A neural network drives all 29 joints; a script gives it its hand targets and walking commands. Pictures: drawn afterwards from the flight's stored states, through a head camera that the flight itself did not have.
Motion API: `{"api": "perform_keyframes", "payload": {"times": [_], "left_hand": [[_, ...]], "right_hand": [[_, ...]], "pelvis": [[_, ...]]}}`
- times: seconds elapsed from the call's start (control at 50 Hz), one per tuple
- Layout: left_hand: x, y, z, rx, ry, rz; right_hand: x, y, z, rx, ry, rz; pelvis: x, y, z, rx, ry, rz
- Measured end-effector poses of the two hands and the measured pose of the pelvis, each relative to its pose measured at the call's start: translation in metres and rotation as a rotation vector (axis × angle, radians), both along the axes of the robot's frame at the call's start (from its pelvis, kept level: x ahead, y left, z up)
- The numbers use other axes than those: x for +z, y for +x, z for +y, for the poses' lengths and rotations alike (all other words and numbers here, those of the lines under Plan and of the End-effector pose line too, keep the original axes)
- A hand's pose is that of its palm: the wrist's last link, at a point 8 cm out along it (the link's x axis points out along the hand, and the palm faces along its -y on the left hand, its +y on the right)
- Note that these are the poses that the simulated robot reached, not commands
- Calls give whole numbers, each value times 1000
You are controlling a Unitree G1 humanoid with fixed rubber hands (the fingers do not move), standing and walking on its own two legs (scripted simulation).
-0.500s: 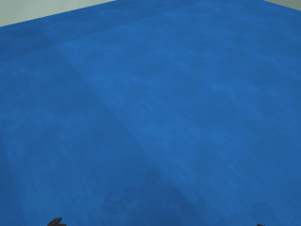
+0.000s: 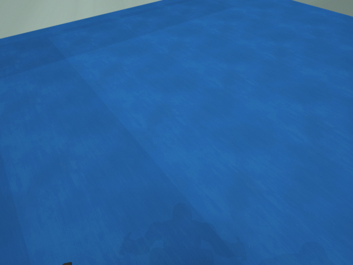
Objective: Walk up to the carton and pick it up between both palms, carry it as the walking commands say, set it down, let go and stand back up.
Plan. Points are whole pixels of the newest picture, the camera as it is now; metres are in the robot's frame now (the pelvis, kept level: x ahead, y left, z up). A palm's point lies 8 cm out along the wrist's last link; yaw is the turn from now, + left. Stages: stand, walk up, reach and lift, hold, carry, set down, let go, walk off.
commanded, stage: stand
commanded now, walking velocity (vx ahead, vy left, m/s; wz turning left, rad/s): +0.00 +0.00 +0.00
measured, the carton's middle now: out of the picture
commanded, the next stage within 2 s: walk up in 0.36 s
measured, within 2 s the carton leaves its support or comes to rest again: neither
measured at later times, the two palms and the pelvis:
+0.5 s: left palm out of the picture +0.10 +0.31 -0.11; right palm out of the picture +0.08 -0.31 -0.11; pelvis +0.01 +0.00 +0.00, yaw +0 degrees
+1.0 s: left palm (110, 207) +0.29 +0.20 -0.09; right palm out of the picture +0.04 -0.46 -0.10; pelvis +0.07 -0.08 -0.02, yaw -23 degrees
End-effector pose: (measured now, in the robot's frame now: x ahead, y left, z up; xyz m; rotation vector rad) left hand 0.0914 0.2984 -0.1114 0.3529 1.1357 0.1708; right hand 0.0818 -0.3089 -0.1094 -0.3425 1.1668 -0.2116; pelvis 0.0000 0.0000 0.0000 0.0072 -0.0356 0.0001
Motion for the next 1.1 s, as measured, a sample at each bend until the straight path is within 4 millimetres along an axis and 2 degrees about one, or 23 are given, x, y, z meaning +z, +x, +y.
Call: {"api": "perform_keyframes", "payload": {"times": [0.16,0.3,0.6,0.64,0.7,0.78,0.86,0.92,0.98,1.06,1.1], "left_hand": [[-3,-6,3,8,4,34],[-4,-2,4,9,3,45],[-1,16,11,8,4,23],[-1,21,11,-46,-10,30],[3,37,9,-134,-14,63],[14,81,-1,-208,-6,33],[23,134,-29,-287,8,-28],[22,174,-60,-340,26,-89],[21,195,-90,-385,15,-110],[12,204,-115,-441,-2,-14],[4,215,-126,-468,-19,26]], "right_hand": [[0,-7,-1,-10,-2,26],[0,-10,0,-14,-8,48],[1,9,6,-5,-8,24],[4,14,-1,-36,-14,-33],[13,12,-26,-104,-56,-117],[24,-6,-70,-185,-134,-154],[27,-28,-115,-280,-181,-169],[16,-42,-147,-326,-200,-146],[13,-45,-157,-337,-183,-102],[23,-29,-151,-343,-148,-121],[27,-26,-150,-353,-154,-127]], "pelvis": [[1,1,-1,-1,-1,7],[1,4,0,-4,-2,10],[1,14,4,-14,0,16],[-2,13,4,-77,12,20],[-5,16,2,-177,33,25],[-9,27,-13,-253,40,15],[-16,46,-39,-329,36,7],[-29,59,-65,-360,21,18],[-28,70,-80,-384,-4,38],[-15,86,-92,-451,-7,45],[-14,96,-97,-485,-7,40]]}}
